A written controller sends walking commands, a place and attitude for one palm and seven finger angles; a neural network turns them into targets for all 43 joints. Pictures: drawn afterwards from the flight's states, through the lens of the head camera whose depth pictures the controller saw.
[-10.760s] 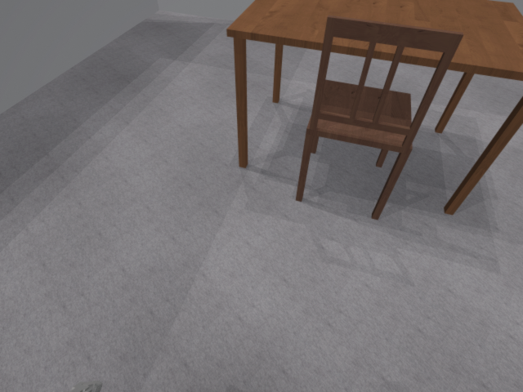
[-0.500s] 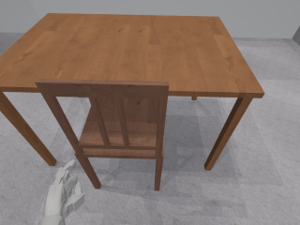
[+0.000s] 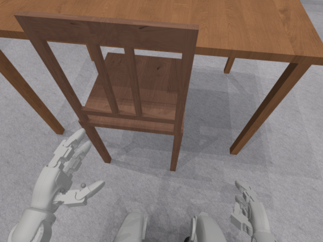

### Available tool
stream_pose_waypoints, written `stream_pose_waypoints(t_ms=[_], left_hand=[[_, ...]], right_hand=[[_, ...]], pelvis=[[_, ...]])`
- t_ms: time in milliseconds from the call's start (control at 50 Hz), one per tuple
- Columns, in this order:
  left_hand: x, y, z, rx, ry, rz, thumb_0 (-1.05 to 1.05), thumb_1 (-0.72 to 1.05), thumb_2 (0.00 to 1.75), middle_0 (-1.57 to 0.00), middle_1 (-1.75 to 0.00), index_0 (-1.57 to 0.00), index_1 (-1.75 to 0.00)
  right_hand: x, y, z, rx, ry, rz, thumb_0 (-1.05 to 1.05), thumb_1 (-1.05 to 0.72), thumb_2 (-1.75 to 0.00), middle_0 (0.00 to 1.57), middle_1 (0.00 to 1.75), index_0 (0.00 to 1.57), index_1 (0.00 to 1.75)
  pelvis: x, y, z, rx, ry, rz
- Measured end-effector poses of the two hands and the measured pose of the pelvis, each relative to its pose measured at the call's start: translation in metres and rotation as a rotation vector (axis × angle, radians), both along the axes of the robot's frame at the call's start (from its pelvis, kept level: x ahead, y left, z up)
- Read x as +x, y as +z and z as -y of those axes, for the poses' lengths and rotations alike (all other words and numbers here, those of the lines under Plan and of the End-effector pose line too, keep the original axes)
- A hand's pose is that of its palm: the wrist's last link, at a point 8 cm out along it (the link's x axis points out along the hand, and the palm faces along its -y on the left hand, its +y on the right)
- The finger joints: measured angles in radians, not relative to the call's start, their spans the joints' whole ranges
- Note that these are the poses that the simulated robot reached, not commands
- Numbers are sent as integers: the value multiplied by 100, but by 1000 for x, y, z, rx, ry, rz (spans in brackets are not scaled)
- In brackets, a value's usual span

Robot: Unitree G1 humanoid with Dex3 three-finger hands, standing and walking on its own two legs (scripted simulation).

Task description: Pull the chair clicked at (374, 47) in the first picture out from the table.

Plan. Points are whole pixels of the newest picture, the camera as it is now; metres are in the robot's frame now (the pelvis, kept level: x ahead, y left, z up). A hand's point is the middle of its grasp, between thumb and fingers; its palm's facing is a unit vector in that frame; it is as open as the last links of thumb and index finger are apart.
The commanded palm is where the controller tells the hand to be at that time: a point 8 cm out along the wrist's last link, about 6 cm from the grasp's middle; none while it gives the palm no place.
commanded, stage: raise the hand toward the chair's back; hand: left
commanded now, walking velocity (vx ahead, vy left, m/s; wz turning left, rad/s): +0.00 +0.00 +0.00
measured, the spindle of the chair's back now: (106, 83) +0.53 +0.22 +0.03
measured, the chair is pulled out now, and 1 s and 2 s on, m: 0.00 0.00 0.00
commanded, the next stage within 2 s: aim the fingers beside a spindle in 1.40 s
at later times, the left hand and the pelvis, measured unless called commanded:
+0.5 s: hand (69, 172) +0.24 +0.22 +0.07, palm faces -0.02 -1.00 -0.06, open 15.8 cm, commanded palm +0.22 +0.28 +0.07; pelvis +0.01 +0.03 +0.02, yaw -1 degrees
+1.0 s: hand (67, 157) +0.27 +0.23 +0.08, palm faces -0.02 -1.00 -0.06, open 16.9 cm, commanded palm +0.25 +0.28 +0.08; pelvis +0.02 +0.03 +0.03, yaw -1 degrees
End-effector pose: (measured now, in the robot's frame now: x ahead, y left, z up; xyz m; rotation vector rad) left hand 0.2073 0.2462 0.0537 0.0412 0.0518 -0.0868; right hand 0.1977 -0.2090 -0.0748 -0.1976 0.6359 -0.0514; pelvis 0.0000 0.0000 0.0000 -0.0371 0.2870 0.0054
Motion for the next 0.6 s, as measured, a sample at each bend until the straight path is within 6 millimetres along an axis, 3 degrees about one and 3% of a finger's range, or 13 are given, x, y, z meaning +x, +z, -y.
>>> stream_pose_waypoints(t_ms=[120, 220, 380, 600], left_hand=[[8, 9, -7, -3, 50, -61, 1, 15, 57, -13, -19, -12, -18], [6, 13, -17, 17, 84, -23, 1, 3, 52, -12, -17, -11, -16], [9, 11, -22, 9, 54, -8, 1, -15, 44, -10, -14, -9, -13], [17, 22, -32, 23, 76, 3, 0, -40, 34, -7, -10, -7, -10]], right_hand=[[-42, 1, 4, 11, -112, -90, 2, -90, -90, 20, 30, 21, 30], [-55, 9, 16, -48, -131, -108, 2, -90, -90, 20, 30, 21, 30], [-34, 28, 20, -115, -115, -44, 2, -91, -90, 20, 30, 21, 30], [4, 43, -12, -63, -32, 28, 2, -91, -90, 20, 30, 21, 30]], pelvis=[[4, 13, -9, 13, -21, 2], [6, 16, -17, 12, -21, -2], [10, 18, -27, 1, -16, 0], [17, 24, -31, -8, -8, 7]])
